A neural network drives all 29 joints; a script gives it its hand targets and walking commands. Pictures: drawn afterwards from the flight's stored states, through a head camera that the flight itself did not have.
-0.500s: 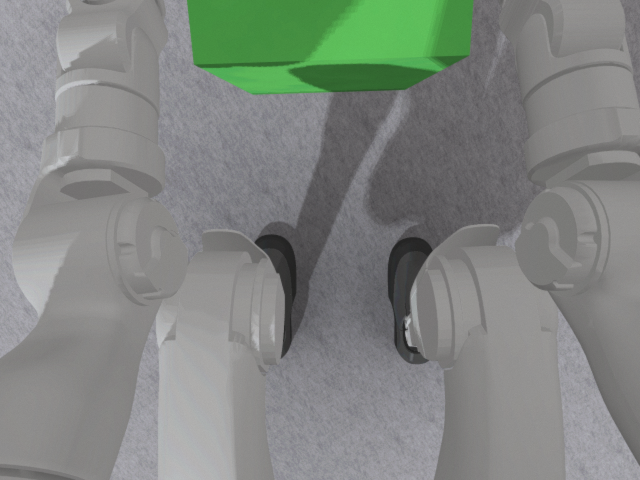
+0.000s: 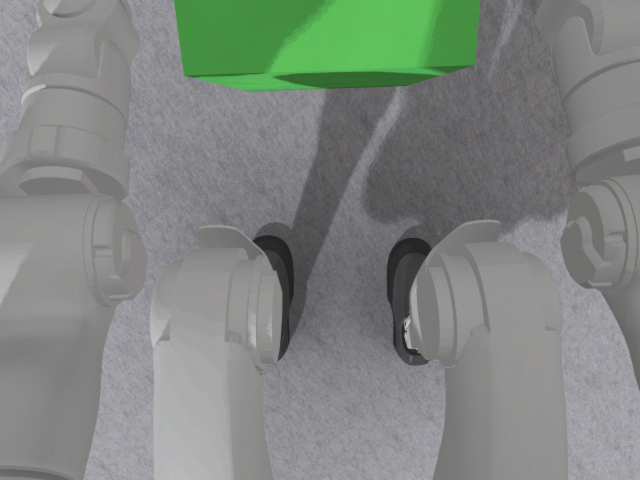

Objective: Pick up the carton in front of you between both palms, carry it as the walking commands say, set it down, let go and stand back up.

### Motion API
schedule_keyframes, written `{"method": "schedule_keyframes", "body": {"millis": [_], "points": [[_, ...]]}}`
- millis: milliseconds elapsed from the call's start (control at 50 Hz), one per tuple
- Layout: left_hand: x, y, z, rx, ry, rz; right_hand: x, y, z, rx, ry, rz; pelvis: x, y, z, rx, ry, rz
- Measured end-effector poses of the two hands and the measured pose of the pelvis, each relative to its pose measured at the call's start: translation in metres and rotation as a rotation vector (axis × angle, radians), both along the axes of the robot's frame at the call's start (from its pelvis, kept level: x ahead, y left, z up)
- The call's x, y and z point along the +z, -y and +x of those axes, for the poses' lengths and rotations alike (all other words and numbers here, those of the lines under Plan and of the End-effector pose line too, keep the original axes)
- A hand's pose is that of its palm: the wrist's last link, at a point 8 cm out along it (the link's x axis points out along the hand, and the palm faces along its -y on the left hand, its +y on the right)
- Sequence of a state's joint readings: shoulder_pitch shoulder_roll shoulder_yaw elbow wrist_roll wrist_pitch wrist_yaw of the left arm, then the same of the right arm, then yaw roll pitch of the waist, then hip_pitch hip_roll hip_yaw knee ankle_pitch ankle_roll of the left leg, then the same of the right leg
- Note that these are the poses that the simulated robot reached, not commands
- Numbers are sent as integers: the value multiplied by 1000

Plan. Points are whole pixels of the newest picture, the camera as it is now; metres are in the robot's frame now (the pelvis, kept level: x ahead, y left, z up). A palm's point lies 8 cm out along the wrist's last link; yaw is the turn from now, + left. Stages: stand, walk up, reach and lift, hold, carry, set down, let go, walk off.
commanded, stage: set down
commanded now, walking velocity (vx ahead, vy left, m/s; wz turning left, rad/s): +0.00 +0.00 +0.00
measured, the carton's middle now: out of the picture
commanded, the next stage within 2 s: let go in 1.08 s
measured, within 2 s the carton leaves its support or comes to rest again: neither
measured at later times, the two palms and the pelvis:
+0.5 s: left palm out of the picture +0.56 +0.21 -0.01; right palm out of the picture +0.57 -0.17 -0.01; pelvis +0.00 +0.00 +0.10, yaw +0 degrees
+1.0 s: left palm out of the picture +0.55 +0.22 +0.14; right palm out of the picture +0.57 -0.18 +0.14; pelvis +0.02 +0.00 +0.24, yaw +0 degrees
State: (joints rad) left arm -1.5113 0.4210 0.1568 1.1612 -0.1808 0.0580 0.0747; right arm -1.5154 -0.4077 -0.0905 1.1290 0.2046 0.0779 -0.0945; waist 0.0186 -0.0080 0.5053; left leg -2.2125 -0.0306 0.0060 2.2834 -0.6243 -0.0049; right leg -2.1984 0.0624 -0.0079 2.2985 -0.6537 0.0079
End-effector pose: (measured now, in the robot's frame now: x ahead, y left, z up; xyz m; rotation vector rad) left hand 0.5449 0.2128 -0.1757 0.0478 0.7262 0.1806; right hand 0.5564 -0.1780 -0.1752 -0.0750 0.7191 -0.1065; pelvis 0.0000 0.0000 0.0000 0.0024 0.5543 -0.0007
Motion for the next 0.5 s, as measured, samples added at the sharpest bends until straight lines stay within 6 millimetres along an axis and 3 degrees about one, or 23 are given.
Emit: {"method": "schedule_keyframes", "body": {"millis": [160, 320, 500], "points": [[48, 3, 13, -5, 85, -11, 47, -12, 12, 3, 81, 17, 10, -1, -2, 4, -31, -2], [116, 6, 10, 1, 82, -9, 117, -13, 10, -15, 76, 11, 53, -2, -4, 9, -119, -8], [167, 2, 10, 6, 91, -4, 167, -8, 12, -17, 85, 5, 97, -2, -2, 8, -210, -9]]}}
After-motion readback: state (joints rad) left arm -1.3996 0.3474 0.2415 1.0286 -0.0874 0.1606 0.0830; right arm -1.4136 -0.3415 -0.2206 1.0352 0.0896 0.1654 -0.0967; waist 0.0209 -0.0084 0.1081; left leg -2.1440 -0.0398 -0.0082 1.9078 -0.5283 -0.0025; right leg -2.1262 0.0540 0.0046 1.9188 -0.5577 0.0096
